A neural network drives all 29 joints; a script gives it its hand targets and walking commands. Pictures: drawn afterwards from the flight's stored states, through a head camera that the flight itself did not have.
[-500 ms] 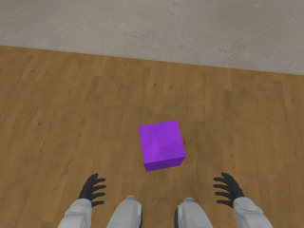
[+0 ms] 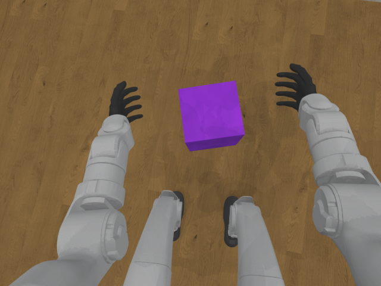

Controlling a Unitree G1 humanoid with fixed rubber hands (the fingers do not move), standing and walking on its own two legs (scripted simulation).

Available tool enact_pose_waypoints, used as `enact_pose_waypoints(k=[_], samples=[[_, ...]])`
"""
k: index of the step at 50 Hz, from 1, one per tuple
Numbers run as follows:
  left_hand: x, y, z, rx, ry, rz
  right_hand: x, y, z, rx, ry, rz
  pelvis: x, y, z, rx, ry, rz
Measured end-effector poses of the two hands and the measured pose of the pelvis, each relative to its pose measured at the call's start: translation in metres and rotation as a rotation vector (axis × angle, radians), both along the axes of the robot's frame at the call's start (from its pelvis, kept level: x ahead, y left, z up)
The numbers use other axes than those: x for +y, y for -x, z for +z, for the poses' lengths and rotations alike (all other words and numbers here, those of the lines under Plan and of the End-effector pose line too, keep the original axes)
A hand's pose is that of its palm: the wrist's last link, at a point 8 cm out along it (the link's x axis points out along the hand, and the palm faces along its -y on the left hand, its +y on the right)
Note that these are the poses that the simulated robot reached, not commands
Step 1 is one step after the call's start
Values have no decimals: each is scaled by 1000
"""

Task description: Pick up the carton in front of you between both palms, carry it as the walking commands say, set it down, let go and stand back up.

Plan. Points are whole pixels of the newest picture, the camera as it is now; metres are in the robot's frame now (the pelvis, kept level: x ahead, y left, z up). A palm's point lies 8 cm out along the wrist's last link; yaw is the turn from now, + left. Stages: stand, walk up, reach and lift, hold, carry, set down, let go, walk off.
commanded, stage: reach and lift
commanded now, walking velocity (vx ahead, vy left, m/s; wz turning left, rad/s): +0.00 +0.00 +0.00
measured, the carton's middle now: (210, 120) +0.53 +0.01 -0.54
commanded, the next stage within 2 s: none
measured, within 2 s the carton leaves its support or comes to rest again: neither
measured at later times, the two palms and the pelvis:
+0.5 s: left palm (133, 85) +0.51 +0.21 -0.15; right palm (289, 62) +0.59 -0.17 -0.15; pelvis +0.04 +0.00 -0.02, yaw +2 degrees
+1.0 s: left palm (155, 117) +0.49 +0.21 -0.39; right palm (263, 104) +0.56 -0.17 -0.40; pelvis -0.03 +0.00 -0.24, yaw +4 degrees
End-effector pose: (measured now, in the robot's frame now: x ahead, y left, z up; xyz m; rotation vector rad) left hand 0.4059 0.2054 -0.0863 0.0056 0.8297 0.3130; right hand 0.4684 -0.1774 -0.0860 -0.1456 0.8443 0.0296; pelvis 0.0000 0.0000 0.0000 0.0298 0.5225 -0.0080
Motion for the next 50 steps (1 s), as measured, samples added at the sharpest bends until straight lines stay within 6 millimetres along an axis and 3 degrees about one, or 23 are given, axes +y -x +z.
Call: enact_pose_waypoints(k=[14,19,25,31,40,45,50], samples=[[5,-91,-18,-171,-20,27,3,-106,-16,-163,-23,30,-3,-15,-11,221,-10,3],[4,-103,-30,-187,-23,18,5,-120,-30,-179,-28,36,-3,-27,-9,284,-13,8],[3,-101,-63,-166,-16,22,10,-117,-63,-161,-36,27,-1,-35,-21,355,-16,14],[1,-94,-122,-133,-9,20,15,-104,-125,-129,-36,11,2,-31,-65,402,-18,20],[1,-88,-227,-128,-10,6,10,-94,-233,-145,-15,-8,4,-3,-157,374,-22,30],[2,-87,-272,-123,-7,7,8,-93,-278,-150,-14,-8,3,13,-203,315,-27,33],[0,-89,-308,-113,2,4,12,-95,-312,-144,-18,-8,2,26,-238,251,-32,35]])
